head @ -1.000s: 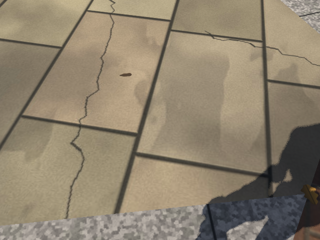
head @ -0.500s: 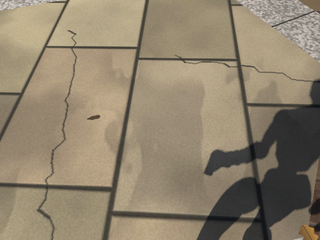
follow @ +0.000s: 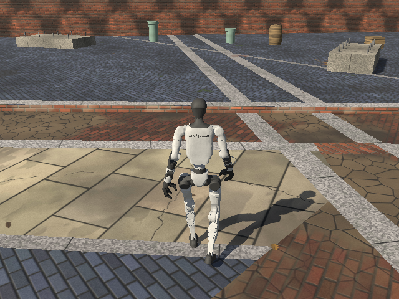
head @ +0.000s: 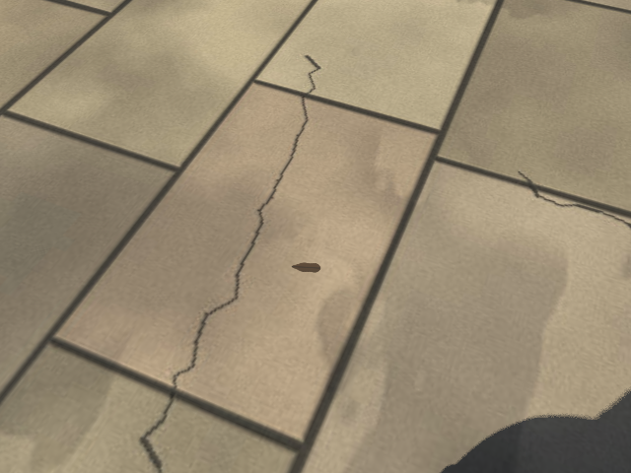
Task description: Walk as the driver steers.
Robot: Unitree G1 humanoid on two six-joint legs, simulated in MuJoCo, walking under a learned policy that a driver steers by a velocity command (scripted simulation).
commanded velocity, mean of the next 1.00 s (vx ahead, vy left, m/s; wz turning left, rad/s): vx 0.14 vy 0.00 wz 0.44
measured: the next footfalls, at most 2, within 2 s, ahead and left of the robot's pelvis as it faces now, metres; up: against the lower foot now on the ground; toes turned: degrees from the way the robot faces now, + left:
right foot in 0.48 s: +0.36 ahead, -0.07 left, +0.00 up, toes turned +21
left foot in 0.88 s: +0.20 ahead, +0.09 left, +0.00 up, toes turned +24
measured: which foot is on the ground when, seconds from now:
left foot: down 0.00-0.48, up 0.50-0.86, down 0.88-1.00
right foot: up 0.00-0.46, down 0.48-0.88, up 0.90-1.00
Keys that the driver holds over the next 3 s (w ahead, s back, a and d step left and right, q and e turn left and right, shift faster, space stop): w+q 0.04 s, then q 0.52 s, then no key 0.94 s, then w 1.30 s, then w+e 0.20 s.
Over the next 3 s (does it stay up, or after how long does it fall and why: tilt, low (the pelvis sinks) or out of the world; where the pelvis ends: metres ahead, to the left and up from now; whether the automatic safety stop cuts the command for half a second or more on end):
stays up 0.80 0.27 0.03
